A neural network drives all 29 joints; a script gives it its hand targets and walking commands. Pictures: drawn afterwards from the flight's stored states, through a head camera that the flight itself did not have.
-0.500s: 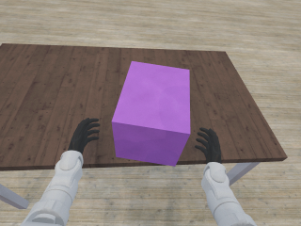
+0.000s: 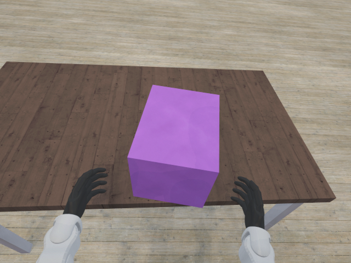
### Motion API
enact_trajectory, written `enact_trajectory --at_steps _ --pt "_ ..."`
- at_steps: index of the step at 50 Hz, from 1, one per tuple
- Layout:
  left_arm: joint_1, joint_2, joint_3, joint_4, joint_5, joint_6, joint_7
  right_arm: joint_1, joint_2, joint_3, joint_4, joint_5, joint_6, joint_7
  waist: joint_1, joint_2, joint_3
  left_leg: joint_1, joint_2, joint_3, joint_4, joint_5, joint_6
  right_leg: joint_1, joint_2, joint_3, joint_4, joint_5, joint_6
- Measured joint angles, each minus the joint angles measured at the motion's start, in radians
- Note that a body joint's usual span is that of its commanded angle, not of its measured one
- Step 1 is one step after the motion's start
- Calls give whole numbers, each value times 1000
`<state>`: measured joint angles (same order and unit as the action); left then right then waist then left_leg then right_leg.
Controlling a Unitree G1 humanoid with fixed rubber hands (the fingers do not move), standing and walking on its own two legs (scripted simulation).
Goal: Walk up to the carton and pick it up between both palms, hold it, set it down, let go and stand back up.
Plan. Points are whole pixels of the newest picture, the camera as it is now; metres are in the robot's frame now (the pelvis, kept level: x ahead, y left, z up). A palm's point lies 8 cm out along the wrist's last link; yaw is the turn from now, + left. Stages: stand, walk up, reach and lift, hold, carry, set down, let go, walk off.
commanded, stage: set down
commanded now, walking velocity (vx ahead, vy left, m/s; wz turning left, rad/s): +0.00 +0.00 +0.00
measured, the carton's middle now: (176, 144) +0.45 +0.00 -0.02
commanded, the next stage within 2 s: none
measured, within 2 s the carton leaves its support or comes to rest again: neither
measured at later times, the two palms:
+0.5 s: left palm (72, 234) +0.20 +0.22 -0.01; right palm (269, 245) +0.19 -0.19 -0.02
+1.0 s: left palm (71, 237) +0.19 +0.22 -0.02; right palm (271, 247) +0.18 -0.20 -0.03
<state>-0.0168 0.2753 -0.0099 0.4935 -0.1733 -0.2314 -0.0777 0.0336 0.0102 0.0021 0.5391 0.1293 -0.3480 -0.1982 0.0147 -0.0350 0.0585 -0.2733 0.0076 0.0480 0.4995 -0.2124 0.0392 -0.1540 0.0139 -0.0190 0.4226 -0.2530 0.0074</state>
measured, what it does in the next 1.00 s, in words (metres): stands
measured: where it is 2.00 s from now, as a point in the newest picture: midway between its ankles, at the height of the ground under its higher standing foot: outside the picture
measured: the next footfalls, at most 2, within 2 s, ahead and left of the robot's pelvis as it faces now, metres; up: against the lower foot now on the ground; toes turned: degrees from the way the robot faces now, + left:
none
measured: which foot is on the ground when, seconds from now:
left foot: down 0.00-1.00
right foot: down 0.00-1.00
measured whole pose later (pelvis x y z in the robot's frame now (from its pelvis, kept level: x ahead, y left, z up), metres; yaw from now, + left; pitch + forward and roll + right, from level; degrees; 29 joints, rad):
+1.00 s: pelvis +0.03 -0.03 +0.00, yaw -1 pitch -7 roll +0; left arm 0.29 0.30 0.04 0.34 -0.13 -0.06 -0.14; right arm 0.38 -0.05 0.07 0.33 0.05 -0.23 -0.16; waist 0.04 -0.02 0.08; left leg -0.05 0.01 0.05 0.40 -0.22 0.00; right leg 0.04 0.02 0.00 0.38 -0.29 -0.03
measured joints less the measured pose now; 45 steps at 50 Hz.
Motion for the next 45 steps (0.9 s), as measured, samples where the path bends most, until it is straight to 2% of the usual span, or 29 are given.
enact_trajectory --at_steps 9,13,18,24,30,38,45 --pt "172 -5 0 -121 8 5 -15 152 -1 31 -71 -8 -19 14 4 14 1 87 -3 -5 -22 -22 -7 94 0 0 -35 -16 -6" --pt "212 -3 -1 -137 6 17 -21 191 -16 34 -96 -11 -18 13 5 19 4 114 -3 -6 -28 -27 -11 118 1 1 -36 -24 -9" --pt "266 -7 15 -179 21 29 -31 262 -39 62 -145 -7 -21 15 21 17 12 158 2 -1 -47 -27 -20 155 6 10 -47 -26 -17" --pt "307 3 35 -196 25 60 -43 334 -40 83 -179 -17 -6 16 33 5 22 198 8 -3 -60 -27 -33 188 14 10 -46 -33 -29" --pt "327 23 29 -217 13 89 -51 371 -25 84 -236 -37 25 10 26 -5 29 212 11 -9 -64 -24 -43 195 18 6 -32 -42 -39" --pt "292 33 48 -183 30 147 -60 353 -22 93 -223 -72 94 12 23 -6 36 224 9 -9 -80 -14 -48 195 16 6 -23 -45 -44" --pt "299 32 52 -177 34 172 -65 346 -39 75 -224 -77 113 21 18 9 28 224 4 -4 -93 -10 -44 192 10 10 -30 -43 -39"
